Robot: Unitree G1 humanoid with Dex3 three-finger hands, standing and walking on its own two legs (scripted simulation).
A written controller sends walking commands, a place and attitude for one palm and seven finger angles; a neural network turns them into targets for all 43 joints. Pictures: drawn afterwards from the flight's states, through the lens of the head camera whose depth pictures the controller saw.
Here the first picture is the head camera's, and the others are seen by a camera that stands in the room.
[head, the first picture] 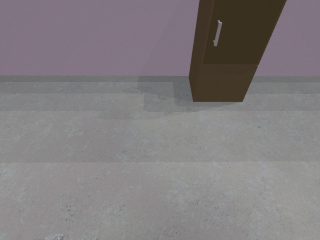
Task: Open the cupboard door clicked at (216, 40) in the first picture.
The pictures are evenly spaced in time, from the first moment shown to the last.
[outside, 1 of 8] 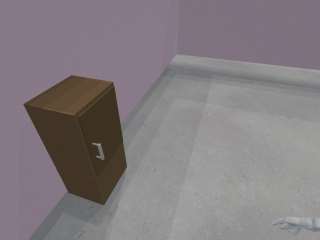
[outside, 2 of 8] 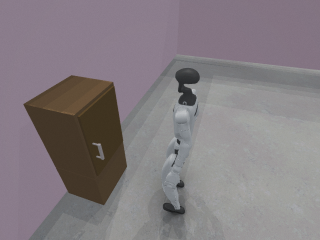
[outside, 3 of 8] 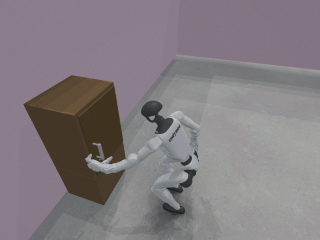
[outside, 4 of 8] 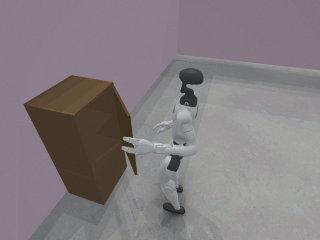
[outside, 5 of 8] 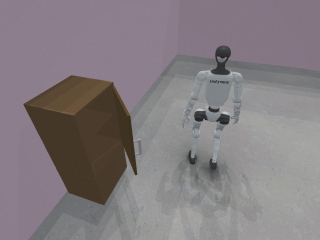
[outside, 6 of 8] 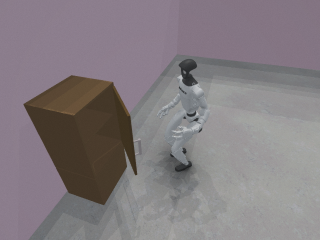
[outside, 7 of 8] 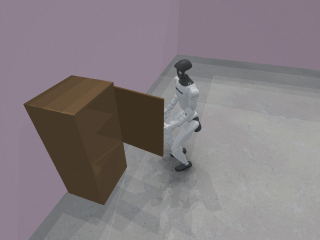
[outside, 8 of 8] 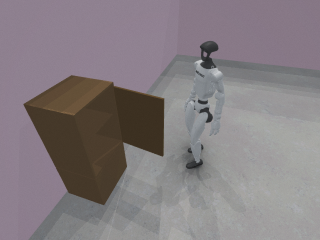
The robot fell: no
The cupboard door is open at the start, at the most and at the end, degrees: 0 83 83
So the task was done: yes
